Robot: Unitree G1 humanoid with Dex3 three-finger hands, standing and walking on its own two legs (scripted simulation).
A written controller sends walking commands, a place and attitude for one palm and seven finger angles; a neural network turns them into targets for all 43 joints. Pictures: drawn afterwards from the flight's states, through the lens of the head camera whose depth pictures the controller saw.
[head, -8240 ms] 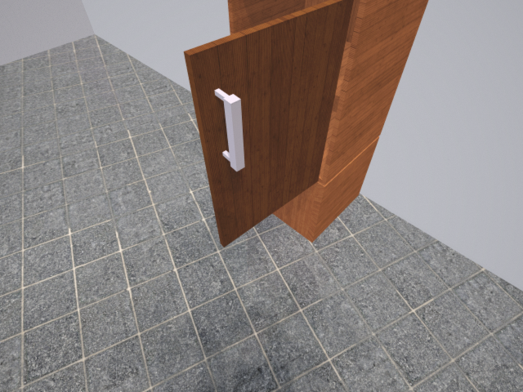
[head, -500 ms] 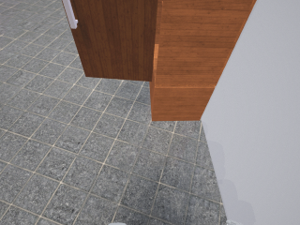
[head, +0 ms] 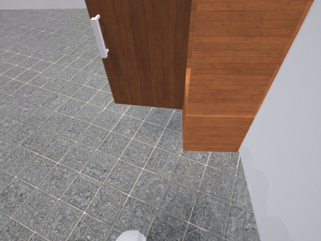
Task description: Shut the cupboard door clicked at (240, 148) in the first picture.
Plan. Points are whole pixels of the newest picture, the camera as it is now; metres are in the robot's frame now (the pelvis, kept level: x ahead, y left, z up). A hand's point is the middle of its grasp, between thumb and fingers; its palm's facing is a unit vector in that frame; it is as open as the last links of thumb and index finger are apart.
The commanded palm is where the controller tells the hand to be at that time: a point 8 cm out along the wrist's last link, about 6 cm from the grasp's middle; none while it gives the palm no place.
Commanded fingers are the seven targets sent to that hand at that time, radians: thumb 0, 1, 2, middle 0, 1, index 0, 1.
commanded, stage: take the last steps up to it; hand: left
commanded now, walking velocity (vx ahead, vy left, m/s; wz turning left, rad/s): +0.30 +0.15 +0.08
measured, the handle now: (101, 37) +0.87 +0.31 +0.08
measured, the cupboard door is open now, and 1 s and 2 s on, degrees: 84 84 84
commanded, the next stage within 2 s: come to a stop and stand still in 0.82 s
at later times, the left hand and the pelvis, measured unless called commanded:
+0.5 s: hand (65, 216) +0.21 +0.32 -0.18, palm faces +0.06 -0.98 -0.19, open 7.4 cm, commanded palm none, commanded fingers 0.00 0.90 0.90 -0.20 -0.30 -0.20 -0.30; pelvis +0.17 +0.13 +0.00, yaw +0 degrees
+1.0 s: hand (86, 157) +0.42 +0.32 -0.17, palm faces +0.02 -0.98 -0.20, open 7.1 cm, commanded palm none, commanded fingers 0.00 0.90 0.90 -0.20 -0.30 -0.20 -0.30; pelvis +0.35 +0.14 +0.00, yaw -1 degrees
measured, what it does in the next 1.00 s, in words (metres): walks ahead: left foot, then right foot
